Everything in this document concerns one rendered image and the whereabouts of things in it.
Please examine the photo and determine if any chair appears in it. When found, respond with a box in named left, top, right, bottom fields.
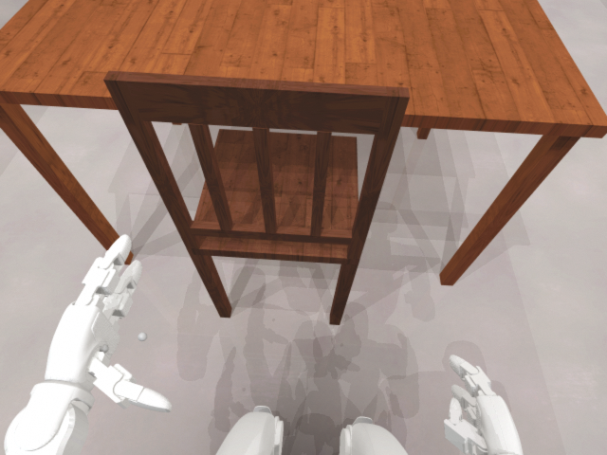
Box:
left=103, top=71, right=410, bottom=325

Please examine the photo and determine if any right robot thigh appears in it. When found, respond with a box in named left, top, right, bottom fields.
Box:
left=340, top=423, right=408, bottom=455

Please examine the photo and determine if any table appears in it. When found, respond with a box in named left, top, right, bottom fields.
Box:
left=0, top=0, right=607, bottom=285

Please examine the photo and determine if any left robot hand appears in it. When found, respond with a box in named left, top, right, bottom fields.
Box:
left=45, top=234, right=172, bottom=412

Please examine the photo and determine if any left robot forearm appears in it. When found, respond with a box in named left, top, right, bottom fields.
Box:
left=4, top=380, right=95, bottom=455

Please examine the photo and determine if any right robot hand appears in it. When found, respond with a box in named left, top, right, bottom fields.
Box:
left=444, top=355, right=524, bottom=455

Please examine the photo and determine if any left robot shin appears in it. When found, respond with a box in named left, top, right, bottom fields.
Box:
left=253, top=406, right=272, bottom=414

